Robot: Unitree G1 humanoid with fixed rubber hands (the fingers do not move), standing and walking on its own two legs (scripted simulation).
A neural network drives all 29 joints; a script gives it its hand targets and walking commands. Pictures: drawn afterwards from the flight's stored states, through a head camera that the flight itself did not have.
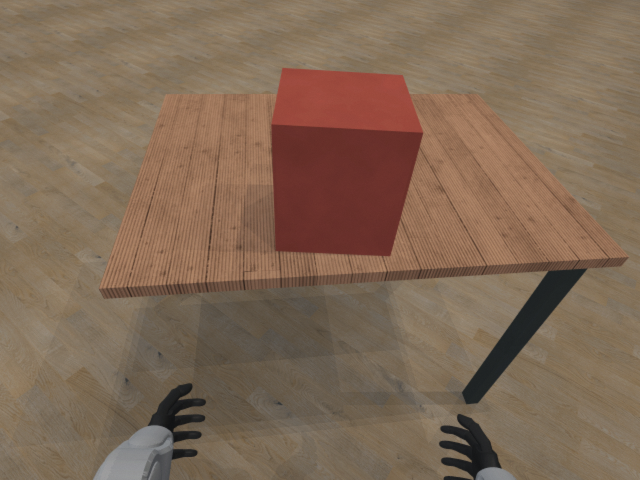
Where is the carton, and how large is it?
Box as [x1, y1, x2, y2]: [271, 68, 422, 255]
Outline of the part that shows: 282,68 271,123 276,250 389,255 422,135 422,130 402,75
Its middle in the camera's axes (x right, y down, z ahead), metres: +0.03 -0.14 +0.69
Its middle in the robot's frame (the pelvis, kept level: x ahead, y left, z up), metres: +0.62 +0.00 +0.09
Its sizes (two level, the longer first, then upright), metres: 0.210 0.200 0.250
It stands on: a table, 0.73 m high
